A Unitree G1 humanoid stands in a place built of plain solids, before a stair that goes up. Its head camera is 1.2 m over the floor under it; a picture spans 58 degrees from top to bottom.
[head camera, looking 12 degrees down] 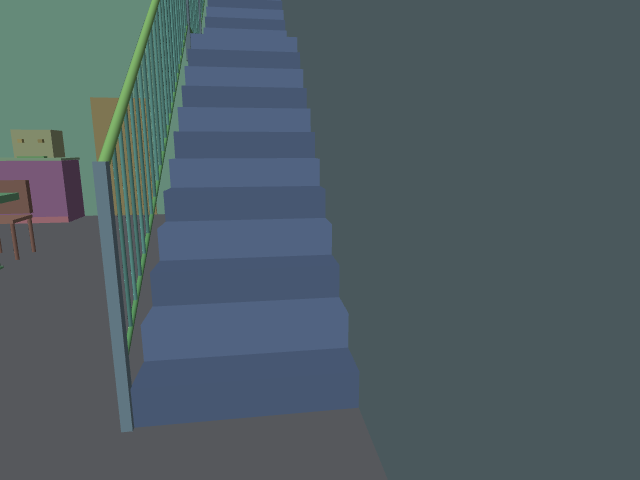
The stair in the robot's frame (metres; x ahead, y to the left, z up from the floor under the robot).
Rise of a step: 0.19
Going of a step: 0.25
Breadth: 1.01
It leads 9 degrees to the left of straight ahead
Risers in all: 12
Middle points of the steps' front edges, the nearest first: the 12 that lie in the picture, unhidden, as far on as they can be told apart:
1.76 0.32 0.19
2.00 0.36 0.38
2.25 0.39 0.56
2.49 0.43 0.75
2.74 0.47 0.94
2.99 0.50 1.13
3.23 0.54 1.32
3.48 0.58 1.50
3.72 0.61 1.69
3.97 0.65 1.88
4.21 0.69 2.07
4.46 0.72 2.26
